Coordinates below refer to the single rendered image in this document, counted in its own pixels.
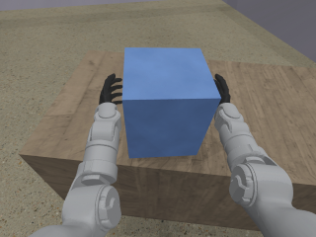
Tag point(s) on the robot left hand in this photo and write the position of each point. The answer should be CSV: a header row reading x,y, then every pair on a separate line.
x,y
106,95

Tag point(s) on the robot right upper arm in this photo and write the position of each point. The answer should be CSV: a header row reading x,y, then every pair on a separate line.
x,y
265,192

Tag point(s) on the robot right forearm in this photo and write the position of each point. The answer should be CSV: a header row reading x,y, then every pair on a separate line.
x,y
237,140

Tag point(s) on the robot left upper arm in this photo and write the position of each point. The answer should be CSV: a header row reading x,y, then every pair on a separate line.
x,y
89,211

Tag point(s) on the robot left forearm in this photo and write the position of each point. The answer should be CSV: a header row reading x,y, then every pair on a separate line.
x,y
99,166

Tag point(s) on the robot right hand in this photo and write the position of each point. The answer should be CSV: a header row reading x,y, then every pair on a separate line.
x,y
222,89

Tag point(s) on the pedestal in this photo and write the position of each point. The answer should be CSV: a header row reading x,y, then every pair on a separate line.
x,y
277,102

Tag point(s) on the carton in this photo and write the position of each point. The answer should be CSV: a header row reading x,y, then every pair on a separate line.
x,y
169,99

